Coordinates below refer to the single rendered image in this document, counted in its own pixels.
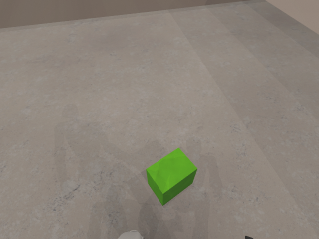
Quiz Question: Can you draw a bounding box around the carton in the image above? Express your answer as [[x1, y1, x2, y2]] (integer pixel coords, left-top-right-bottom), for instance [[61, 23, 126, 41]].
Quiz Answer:
[[146, 148, 197, 206]]

